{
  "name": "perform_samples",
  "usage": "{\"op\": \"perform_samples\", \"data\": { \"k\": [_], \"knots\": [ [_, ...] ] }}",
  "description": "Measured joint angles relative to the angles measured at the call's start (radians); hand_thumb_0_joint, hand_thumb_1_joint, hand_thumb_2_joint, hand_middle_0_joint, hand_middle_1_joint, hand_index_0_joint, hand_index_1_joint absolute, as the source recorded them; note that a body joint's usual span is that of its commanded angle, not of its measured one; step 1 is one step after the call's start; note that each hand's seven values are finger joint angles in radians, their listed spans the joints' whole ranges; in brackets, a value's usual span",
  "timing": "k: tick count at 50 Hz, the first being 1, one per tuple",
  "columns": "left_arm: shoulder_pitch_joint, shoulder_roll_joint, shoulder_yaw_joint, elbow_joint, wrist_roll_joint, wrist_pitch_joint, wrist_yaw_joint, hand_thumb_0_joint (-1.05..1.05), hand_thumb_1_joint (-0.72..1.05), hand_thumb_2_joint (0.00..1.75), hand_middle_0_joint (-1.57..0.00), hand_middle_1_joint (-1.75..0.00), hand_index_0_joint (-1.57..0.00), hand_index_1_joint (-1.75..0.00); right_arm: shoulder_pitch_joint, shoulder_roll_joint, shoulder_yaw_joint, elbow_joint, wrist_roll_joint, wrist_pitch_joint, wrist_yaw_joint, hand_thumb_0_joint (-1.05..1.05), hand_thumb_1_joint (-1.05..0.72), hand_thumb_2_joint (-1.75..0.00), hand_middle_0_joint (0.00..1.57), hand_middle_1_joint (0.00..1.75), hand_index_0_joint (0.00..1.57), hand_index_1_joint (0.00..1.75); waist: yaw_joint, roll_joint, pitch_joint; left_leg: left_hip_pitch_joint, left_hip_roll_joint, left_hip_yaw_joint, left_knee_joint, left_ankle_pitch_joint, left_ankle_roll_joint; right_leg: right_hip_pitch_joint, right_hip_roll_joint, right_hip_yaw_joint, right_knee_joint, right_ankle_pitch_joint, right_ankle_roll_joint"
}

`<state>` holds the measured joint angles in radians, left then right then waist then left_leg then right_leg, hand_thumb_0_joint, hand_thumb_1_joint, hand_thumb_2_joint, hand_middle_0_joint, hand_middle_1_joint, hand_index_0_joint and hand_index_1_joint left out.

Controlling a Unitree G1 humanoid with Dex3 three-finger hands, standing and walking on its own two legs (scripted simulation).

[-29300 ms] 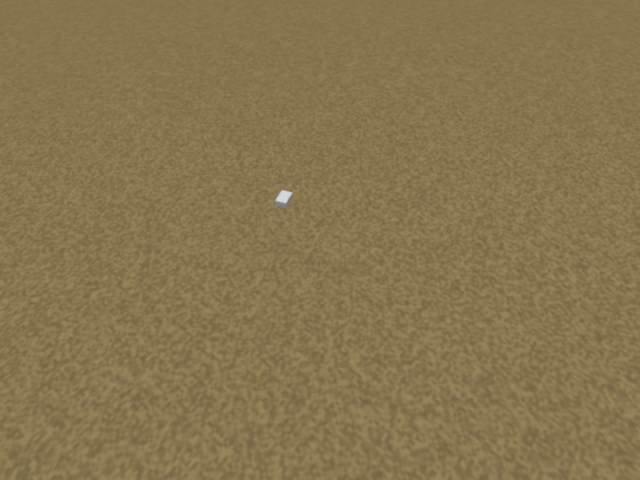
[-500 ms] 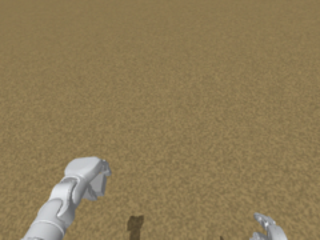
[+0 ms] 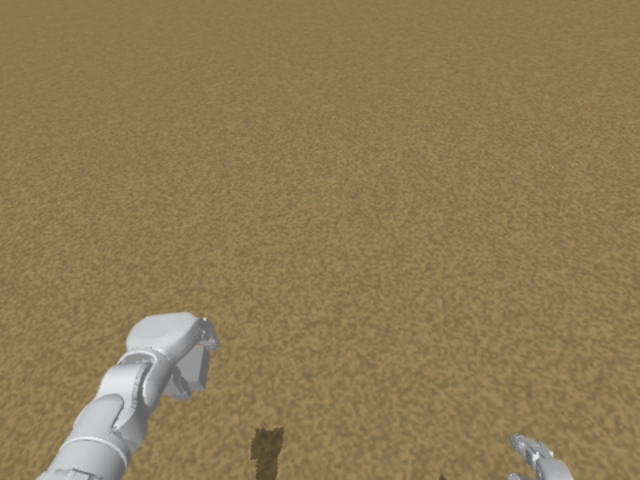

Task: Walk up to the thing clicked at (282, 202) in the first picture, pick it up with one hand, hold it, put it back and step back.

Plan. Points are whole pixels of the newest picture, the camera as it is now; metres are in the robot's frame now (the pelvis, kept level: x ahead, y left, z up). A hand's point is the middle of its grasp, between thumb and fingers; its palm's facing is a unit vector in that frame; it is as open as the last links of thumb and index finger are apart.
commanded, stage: crouch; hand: left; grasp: from above
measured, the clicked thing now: (178, 369) +0.30 +0.24 -0.07
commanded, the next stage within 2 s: lower in 1.76 s
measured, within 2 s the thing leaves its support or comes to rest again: neither
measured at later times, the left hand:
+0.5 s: hand (198, 399) +0.31 +0.26 -0.22, palm faces -0.42 +0.03 -0.91, open 8.1 cm
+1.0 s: hand (216, 426) +0.34 +0.30 -0.46, palm faces -0.46 -0.02 -0.89, open 8.1 cm
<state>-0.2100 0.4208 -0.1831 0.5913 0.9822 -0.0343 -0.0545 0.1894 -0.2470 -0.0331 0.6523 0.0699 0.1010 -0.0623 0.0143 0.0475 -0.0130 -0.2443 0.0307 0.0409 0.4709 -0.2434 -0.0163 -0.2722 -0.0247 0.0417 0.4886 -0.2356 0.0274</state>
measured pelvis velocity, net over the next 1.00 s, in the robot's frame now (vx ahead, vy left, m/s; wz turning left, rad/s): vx -0.07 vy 0.01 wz -0.01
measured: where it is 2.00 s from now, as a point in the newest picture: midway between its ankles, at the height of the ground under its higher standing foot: outside the picture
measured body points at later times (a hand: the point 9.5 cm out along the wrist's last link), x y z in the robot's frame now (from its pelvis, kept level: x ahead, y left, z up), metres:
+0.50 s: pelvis -0.04 +0.01 -0.12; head +0.07 +0.02 +0.31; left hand +0.33 +0.26 -0.17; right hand +0.05 -0.29 -0.24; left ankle +0.00 +0.13 -0.74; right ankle +0.01 -0.14 -0.74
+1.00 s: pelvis -0.07 +0.01 -0.31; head +0.14 +0.05 +0.08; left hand +0.36 +0.30 -0.41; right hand +0.00 -0.26 -0.43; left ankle +0.00 +0.13 -0.74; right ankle +0.01 -0.14 -0.74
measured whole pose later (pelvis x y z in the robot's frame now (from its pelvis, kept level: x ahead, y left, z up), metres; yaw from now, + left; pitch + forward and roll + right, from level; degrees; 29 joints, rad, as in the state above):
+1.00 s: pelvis -0.07 +0.01 -0.31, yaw +0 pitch +37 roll -6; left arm -0.74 0.62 0.07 1.22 1.24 -0.23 0.34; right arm 0.17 -0.24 -0.04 0.74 -0.09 -0.05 0.07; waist -0.14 0.03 -0.18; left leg -1.97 0.00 -0.09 1.98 -0.66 -0.01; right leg -1.92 -0.02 -0.01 1.92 -0.65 0.05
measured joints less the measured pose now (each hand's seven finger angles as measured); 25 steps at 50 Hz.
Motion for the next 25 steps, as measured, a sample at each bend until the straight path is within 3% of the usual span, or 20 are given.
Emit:
{"op": "perform_samples", "data": {
  "k": [5,10,18,25],
  "knots": [
    [-0.003,-0.006,0.01,0.056,0.024,-0.031,0.044,0.0,0.33,0.15,-0.88,-0.25,-0.9,-0.23,-0.005,0.002,0.0,-0.002,-0.006,0.003,0.004,0.01,-0.89,-0.89,0.2,0.3,0.2,0.3,-0.011,-0.011,-0.002,-0.039,-0.001,-0.007,0.028,-0.008,-0.001,-0.036,-0.001,-0.006,0.028,-0.01,-0.001],
    [-0.054,-0.004,0.026,0.176,0.078,-0.083,0.134,0.0,0.33,0.12,-0.89,-0.23,-0.91,-0.21,-0.014,0.002,-0.006,0.005,-0.027,0.004,0.015,0.01,-0.89,-0.89,0.2,0.3,0.2,0.3,-0.023,-0.031,-0.014,-0.172,0.001,-0.021,0.141,-0.044,-0.003,-0.16,0.0,-0.016,0.131,-0.045,-0.003],
    [-0.218,0.009,0.051,0.405,0.17,-0.106,0.31,0.01,0.34,0.09,-0.9,-0.22,-0.93,-0.19,0.008,-0.019,-0.039,0.02,-0.063,-0.01,0.043,0.01,-0.89,-0.89,0.2,0.3,0.2,0.3,-0.049,-0.042,-0.092,-0.568,0.008,-0.049,0.502,-0.171,-0.006,-0.536,0.008,-0.03,0.463,-0.161,0.003],
    [-0.338,0.034,0.095,0.534,0.196,-0.104,0.38,0.01,0.34,0.07,-0.91,-0.21,-0.93,-0.18,0.037,-0.028,-0.058,0.044,-0.086,-0.042,0.05,0.01,-0.89,-0.89,0.2,0.3,0.2,0.3,-0.093,-0.029,-0.149,-0.93,0.006,-0.068,0.817,-0.267,0.001,-0.886,0.01,-0.034,0.76,-0.251,0.01]
  ]
}}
